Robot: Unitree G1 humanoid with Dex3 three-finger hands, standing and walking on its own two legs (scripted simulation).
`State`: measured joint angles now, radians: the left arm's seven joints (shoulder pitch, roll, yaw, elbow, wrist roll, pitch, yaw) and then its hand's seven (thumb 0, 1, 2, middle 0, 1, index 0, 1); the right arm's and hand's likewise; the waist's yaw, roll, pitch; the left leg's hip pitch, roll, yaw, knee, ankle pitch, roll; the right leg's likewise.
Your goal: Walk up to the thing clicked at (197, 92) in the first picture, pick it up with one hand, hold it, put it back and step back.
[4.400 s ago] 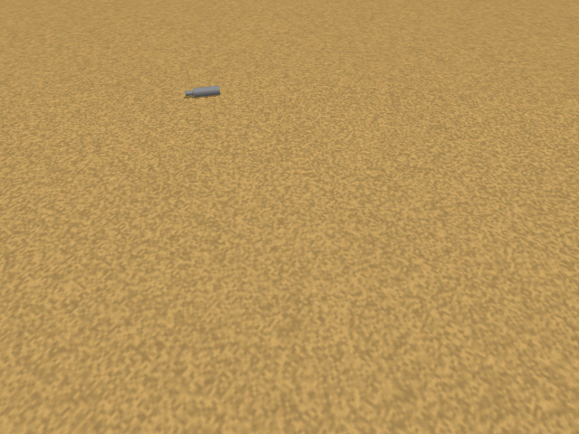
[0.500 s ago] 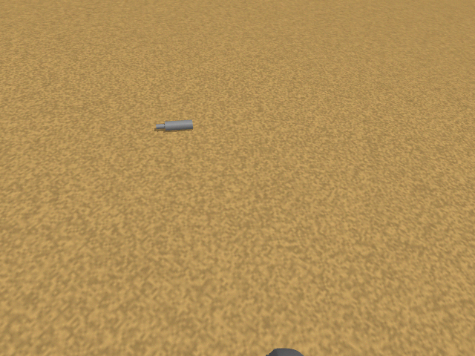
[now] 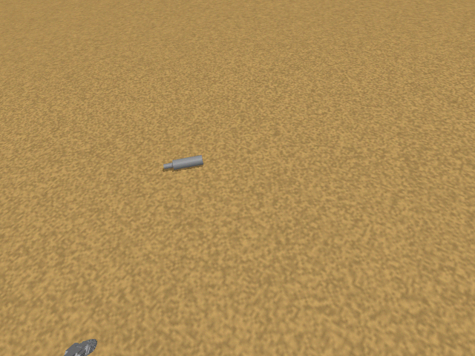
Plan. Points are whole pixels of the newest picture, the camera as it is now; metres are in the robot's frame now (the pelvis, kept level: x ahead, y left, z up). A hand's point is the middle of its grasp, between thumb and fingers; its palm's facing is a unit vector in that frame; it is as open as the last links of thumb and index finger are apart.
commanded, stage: walk up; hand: left
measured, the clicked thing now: (183, 163) +1.23 +0.39 -0.75
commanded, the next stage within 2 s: none
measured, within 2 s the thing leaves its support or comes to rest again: neither
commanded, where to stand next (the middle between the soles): +0.81 +0.17 m, yaw -1 degrees
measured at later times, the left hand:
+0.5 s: hand (83, 308) +0.25 +0.35 -0.15, palm faces -0.02 -0.94 -0.35, open 7.4 cm
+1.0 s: hand (119, 207) +0.47 +0.32 -0.11, palm faces +0.01 -0.89 -0.46, open 7.4 cm
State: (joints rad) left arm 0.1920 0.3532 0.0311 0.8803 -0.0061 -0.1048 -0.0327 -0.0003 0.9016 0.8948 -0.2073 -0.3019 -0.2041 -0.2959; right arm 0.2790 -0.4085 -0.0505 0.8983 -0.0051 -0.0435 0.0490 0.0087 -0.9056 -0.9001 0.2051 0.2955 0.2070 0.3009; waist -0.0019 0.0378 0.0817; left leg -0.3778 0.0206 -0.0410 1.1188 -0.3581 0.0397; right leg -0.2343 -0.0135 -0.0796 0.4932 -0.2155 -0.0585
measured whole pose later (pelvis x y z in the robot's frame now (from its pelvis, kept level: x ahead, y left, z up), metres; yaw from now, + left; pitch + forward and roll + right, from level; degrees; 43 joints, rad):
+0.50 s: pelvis +0.22 +0.07 +0.00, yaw +2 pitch -3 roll -1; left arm 0.31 0.43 0.03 0.91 -0.01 -0.07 -0.03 0.01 0.90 0.90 -0.20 -0.30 -0.20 -0.30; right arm 0.22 -0.35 -0.06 0.84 0.00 -0.06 0.06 0.00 -0.90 -0.90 0.21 0.30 0.21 0.30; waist 0.00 -0.03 0.10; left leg -0.25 0.02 0.07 0.50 -0.21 0.04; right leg -0.41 -0.04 0.02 1.08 -0.36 -0.04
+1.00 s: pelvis +0.41 +0.04 +0.00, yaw +1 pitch -4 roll +2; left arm 0.29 0.36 0.03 0.88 0.00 -0.11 -0.02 0.00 0.90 0.89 -0.21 -0.30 -0.21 -0.30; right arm 0.29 -0.44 -0.07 0.87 -0.01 0.00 0.06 0.01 -0.91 -0.90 0.20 0.30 0.21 0.30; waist 0.01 0.09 0.08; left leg -0.44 0.02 -0.08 1.08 -0.33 0.02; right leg -0.23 -0.04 -0.08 0.50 -0.20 -0.04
